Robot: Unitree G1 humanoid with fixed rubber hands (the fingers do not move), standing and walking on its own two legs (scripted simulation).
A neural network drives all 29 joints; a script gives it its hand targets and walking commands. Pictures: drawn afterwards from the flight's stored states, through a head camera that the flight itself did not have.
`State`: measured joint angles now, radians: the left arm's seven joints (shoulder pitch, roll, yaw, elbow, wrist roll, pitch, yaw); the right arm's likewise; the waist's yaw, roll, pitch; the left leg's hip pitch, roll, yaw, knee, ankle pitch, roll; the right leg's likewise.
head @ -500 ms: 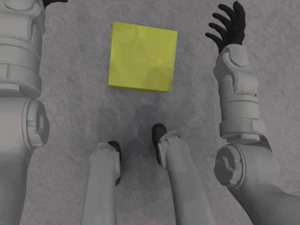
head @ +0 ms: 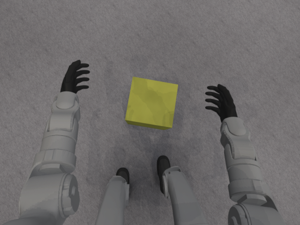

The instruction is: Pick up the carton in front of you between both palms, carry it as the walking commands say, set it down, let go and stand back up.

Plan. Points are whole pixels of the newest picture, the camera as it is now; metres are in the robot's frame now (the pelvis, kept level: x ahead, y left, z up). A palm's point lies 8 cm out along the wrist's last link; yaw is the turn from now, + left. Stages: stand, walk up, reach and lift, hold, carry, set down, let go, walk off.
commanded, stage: let go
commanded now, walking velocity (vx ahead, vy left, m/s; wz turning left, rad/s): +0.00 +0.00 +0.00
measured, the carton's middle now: (150, 106) +0.48 -0.07 -0.57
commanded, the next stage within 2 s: stand in 1.12 s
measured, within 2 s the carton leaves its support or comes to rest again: neither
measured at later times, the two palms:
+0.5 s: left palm (42, 154) +0.31 +0.19 -0.01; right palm (280, 183) +0.21 -0.26 +0.01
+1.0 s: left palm (9, 203) +0.23 +0.23 +0.01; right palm (275, 183) +0.22 -0.24 +0.02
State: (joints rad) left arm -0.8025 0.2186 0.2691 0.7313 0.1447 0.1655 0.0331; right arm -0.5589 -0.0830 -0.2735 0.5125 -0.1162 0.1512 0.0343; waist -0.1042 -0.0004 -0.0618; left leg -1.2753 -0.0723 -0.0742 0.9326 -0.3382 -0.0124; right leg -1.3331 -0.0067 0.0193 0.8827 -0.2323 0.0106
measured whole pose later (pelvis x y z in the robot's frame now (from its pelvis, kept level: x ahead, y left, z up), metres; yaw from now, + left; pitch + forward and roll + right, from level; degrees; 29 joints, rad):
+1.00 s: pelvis +0.07 +0.01 +0.08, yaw -3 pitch -4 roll -1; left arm 0.23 0.21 0.02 0.46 -0.01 0.09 -0.04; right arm 0.21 -0.22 -0.03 0.38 -0.02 0.20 0.04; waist 0.00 0.02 0.08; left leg -0.07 -0.03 -0.05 0.48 -0.34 0.02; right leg -0.15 0.02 0.05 0.47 -0.25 0.01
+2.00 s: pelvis +0.07 -0.02 +0.08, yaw -1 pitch -1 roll +0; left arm 0.15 0.34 0.05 0.88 0.03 0.00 0.01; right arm 0.18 -0.37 -0.01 0.83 -0.03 0.00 -0.03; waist 0.01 0.04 0.02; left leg -0.08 0.00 -0.09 0.42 -0.32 -0.02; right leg -0.18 0.04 0.01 0.46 -0.25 -0.03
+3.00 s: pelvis +0.05 -0.02 +0.09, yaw -2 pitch -2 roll +0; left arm 0.11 0.38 0.02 1.03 0.01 -0.01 0.01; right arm 0.15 -0.39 0.00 1.00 -0.02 -0.01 -0.02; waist 0.01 0.02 0.04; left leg -0.06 -0.01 -0.08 0.34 -0.24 -0.02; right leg -0.16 0.03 0.02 0.37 -0.18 -0.02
